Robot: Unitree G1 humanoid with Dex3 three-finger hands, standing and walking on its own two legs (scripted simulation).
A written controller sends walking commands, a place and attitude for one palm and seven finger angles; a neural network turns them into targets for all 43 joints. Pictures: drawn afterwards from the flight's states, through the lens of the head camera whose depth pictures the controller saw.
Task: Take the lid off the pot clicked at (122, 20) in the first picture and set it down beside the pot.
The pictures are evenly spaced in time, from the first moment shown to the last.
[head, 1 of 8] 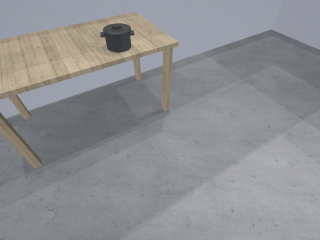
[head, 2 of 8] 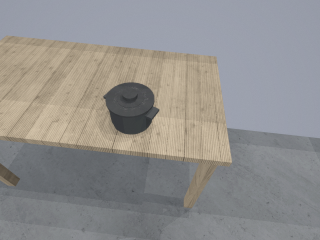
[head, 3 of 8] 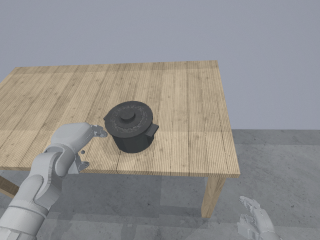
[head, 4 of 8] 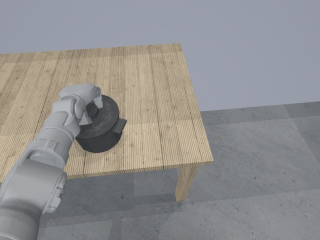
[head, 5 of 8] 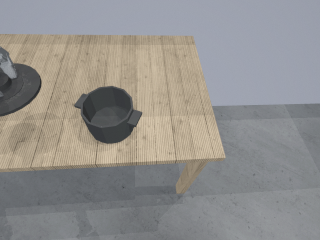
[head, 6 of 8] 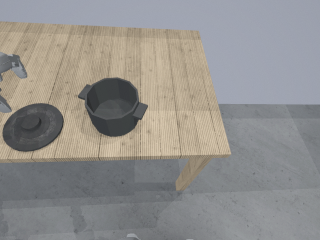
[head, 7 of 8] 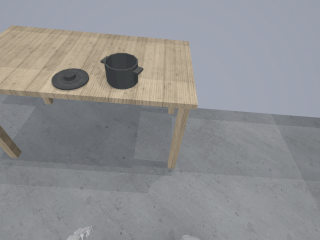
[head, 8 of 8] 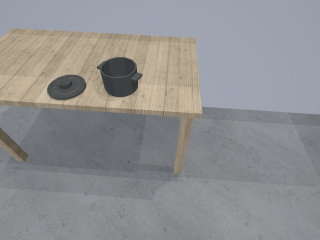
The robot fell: no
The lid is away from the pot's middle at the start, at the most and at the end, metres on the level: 0.00 0.25 0.25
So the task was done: yes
